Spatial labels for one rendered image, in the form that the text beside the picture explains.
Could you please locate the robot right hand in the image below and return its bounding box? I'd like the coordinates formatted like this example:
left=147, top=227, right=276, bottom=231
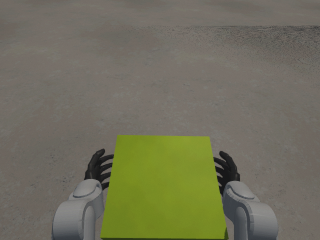
left=213, top=151, right=240, bottom=196

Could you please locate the left robot forearm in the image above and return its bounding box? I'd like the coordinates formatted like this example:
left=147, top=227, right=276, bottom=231
left=51, top=179, right=105, bottom=240

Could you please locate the robot left hand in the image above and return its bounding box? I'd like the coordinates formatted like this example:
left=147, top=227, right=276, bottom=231
left=84, top=148, right=114, bottom=191

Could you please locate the right robot forearm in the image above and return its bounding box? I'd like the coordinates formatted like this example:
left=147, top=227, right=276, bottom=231
left=222, top=181, right=279, bottom=240

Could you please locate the carton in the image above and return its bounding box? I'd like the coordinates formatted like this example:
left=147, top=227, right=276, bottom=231
left=100, top=135, right=229, bottom=240

